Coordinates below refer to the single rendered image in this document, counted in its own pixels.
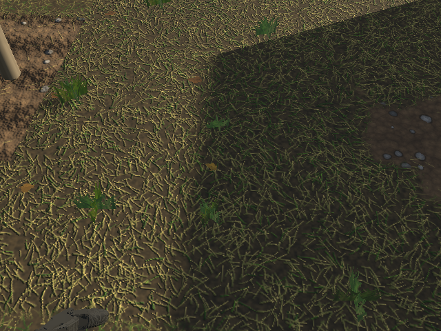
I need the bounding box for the left robot hand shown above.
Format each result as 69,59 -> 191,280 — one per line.
35,308 -> 109,331

